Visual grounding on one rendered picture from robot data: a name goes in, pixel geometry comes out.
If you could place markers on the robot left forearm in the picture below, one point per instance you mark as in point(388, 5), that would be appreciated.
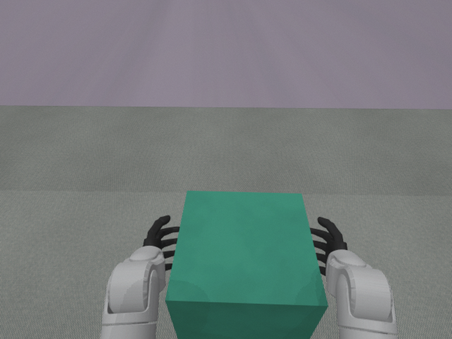
point(132, 296)

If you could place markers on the left robot hand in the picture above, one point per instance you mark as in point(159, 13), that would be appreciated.
point(155, 234)

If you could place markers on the right robot hand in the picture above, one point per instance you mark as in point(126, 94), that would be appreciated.
point(333, 238)

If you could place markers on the carton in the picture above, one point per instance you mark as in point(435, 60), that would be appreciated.
point(245, 267)

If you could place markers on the robot right forearm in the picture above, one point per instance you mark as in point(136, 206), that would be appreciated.
point(364, 298)

